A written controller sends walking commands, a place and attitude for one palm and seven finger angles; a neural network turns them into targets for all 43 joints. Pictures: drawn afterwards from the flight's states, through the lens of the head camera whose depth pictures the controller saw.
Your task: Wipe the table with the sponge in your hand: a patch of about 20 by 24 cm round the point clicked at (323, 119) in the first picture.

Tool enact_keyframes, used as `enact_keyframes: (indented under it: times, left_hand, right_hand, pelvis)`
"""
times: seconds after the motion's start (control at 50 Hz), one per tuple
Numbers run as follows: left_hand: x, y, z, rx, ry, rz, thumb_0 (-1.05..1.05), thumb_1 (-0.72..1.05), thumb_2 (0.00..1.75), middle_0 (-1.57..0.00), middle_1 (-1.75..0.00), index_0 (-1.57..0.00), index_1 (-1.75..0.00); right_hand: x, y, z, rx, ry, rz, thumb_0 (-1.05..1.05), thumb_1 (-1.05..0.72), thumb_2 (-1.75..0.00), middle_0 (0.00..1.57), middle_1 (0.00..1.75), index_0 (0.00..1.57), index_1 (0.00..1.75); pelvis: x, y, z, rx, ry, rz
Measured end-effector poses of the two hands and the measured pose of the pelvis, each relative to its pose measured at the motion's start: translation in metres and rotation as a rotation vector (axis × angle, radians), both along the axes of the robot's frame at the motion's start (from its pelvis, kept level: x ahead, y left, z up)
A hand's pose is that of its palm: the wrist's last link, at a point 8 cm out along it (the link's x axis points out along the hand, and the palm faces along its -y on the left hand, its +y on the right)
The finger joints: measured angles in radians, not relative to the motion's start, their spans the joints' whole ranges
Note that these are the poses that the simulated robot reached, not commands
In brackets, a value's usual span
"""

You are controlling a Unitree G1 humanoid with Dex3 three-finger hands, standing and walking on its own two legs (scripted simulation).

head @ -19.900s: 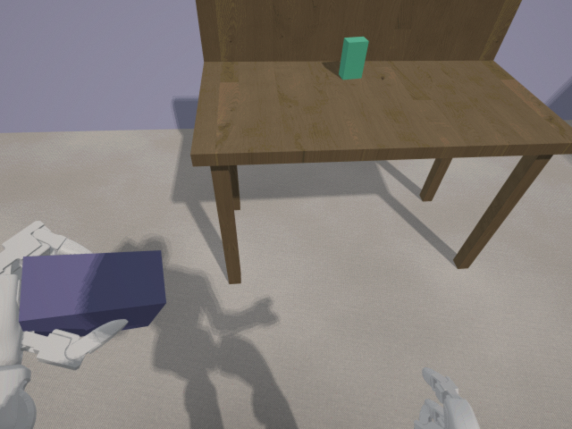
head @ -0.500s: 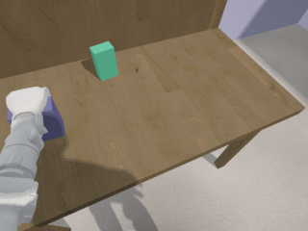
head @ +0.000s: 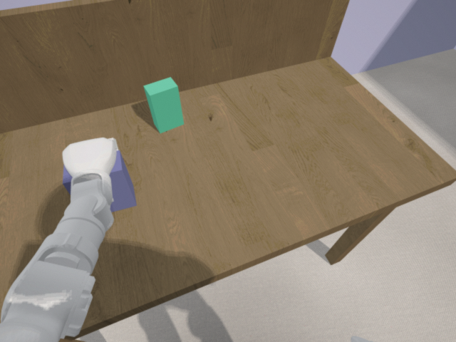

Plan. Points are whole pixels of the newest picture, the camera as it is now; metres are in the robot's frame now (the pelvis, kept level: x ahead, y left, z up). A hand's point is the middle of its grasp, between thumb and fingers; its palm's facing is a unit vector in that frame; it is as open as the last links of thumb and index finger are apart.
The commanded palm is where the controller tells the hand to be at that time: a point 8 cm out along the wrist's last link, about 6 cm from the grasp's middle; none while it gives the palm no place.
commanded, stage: wipe back along the middle lane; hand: left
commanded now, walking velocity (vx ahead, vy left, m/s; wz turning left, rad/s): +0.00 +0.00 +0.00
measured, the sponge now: (105, 191) +0.40 +0.28 -0.02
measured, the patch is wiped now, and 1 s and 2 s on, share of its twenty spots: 0.35 0.40 0.70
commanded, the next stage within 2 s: slide across to the third lane in 1.70 s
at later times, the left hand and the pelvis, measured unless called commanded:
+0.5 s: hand (107, 190) +0.38 +0.26 +0.02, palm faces -0.08 -0.01 -1.00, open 9.6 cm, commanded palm +0.35 +0.24 +0.05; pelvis -0.01 -0.01 +0.00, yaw -1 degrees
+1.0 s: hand (111, 205) +0.35 +0.24 +0.02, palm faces -0.05 -0.02 -1.00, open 9.6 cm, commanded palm +0.30 +0.21 +0.04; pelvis +0.00 -0.01 +0.00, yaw -1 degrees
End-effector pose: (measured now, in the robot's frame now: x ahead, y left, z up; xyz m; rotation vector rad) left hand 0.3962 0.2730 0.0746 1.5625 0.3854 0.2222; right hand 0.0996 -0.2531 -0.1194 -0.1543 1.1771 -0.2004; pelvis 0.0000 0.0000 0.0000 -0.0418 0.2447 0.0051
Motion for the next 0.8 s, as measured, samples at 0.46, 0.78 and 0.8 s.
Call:
enact_keyframes:
  times: [0.46, 0.78, 0.8]
  left_hand:
    - [-0.031, -0.022, -0.003, -0.001, -0.021, 0.014, 0.0, -0.47, 1.07, -0.77, -1.39, -0.77, -1.4]
    - [-0.049, -0.028, -0.004, -0.012, -0.035, 0.023, 0.0, -0.46, 1.07, -0.76, -1.4, -0.76, -1.41]
    - [-0.05, -0.029, -0.004, -0.011, -0.037, 0.022, 0.0, -0.46, 1.07, -0.76, -1.4, -0.76, -1.41]
  right_hand:
    - [-0.012, -0.026, 0.008, -0.016, -0.03, -0.04, 0.0, -0.91, -0.9, 0.2, 0.3, 0.2, 0.3]
    - [0.025, -0.004, 0.014, 0.025, -0.127, 0.01, 0.0, -0.91, -0.9, 0.2, 0.3, 0.2, 0.3]
    - [0.027, -0.003, 0.014, 0.026, -0.131, 0.014, 0.0, -0.91, -0.9, 0.2, 0.3, 0.2, 0.3]
  pelvis:
    - [-0.006, -0.014, 0.004, 0.012, -0.042, -0.019]
    - [-0.007, -0.011, 0.004, 0.014, -0.062, -0.017]
    - [-0.006, -0.01, 0.004, 0.014, -0.064, -0.016]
